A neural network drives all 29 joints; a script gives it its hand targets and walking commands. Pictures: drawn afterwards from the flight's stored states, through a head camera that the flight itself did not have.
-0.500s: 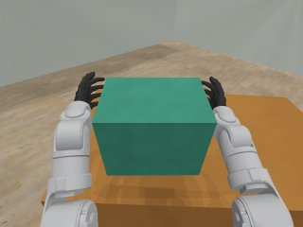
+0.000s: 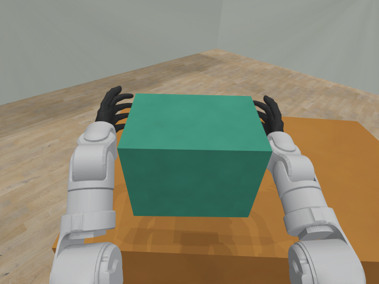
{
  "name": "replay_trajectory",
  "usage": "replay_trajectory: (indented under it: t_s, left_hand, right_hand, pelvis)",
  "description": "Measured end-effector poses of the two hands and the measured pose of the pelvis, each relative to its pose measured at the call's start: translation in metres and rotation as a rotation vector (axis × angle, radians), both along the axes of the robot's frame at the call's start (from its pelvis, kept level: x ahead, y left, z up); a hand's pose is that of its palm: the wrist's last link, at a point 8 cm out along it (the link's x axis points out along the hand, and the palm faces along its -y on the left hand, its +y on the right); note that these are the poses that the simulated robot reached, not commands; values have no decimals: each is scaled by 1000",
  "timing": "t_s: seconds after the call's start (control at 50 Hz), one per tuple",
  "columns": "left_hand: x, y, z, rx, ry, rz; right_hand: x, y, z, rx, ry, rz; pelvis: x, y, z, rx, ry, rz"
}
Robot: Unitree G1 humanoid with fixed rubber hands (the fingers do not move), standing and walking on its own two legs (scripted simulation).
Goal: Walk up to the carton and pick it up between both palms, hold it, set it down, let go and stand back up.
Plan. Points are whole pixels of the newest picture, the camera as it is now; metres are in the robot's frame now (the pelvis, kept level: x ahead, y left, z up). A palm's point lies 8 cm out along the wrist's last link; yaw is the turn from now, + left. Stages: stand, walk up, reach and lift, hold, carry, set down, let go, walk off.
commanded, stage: hold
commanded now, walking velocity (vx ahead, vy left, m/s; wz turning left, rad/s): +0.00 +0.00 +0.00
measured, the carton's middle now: (192, 155) +0.34 -0.01 +0.17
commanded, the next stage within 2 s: none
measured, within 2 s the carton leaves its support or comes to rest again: neither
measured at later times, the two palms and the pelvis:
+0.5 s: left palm (104, 126) +0.35 +0.16 +0.23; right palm (270, 132) +0.36 -0.17 +0.22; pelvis +0.01 +0.00 +0.00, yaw +0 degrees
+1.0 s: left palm (108, 125) +0.36 +0.16 +0.23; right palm (272, 132) +0.36 -0.17 +0.22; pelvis +0.00 +0.00 +0.00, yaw +0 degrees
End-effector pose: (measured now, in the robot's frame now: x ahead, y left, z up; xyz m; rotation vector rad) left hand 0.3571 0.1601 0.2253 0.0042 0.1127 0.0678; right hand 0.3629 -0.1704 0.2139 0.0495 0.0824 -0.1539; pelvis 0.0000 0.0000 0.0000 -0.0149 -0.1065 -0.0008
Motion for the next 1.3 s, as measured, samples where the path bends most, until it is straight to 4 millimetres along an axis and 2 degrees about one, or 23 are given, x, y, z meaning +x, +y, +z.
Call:
replay_trajectory:
  t_s: [0.34, 0.6, 0.88, 1.3]
  left_hand:
    - [-1, 0, -2, -12, -14, 5]
    - [-3, 5, 0, -11, -9, 5]
    - [0, 0, -2, -1, -1, 4]
    - [-4, 5, 0, -19, -20, 8]
  right_hand:
    - [1, 0, 3, -15, -11, 8]
    - [-1, 4, 3, -5, -5, 7]
    - [0, 0, -2, -1, 4, 3]
    - [-1, 4, 7, -19, -12, 11]
  pelvis:
    - [8, -2, 0, -2, -16, 6]
    - [3, 1, 0, -1, -13, 3]
    - [2, -1, 0, -1, 1, 0]
    - [6, 0, 0, -2, -18, 7]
